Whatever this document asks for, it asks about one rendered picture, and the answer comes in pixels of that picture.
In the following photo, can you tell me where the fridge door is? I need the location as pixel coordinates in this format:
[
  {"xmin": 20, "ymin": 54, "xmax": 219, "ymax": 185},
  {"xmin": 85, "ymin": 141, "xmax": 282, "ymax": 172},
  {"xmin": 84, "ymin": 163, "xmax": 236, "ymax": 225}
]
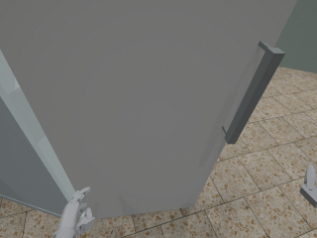
[{"xmin": 0, "ymin": 0, "xmax": 297, "ymax": 219}]

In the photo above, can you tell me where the handle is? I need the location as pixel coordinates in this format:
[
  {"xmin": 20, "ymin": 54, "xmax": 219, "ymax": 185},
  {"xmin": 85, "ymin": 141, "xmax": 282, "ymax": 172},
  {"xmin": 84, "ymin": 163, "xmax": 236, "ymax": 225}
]
[{"xmin": 222, "ymin": 41, "xmax": 285, "ymax": 145}]

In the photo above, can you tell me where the left robot hand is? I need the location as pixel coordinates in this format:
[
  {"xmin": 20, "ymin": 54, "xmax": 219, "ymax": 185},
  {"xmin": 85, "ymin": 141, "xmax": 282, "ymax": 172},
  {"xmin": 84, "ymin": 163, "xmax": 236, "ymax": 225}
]
[{"xmin": 57, "ymin": 186, "xmax": 95, "ymax": 236}]

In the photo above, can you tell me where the robot left forearm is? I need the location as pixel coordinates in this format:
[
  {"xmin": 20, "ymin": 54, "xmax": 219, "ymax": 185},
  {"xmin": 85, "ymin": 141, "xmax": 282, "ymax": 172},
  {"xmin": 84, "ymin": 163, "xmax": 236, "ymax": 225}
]
[{"xmin": 52, "ymin": 228, "xmax": 76, "ymax": 238}]

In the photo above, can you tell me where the right robot hand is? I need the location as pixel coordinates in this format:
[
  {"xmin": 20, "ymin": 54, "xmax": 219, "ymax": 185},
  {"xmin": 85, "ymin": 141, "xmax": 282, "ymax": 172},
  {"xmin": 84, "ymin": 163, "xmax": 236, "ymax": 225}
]
[{"xmin": 299, "ymin": 164, "xmax": 317, "ymax": 208}]

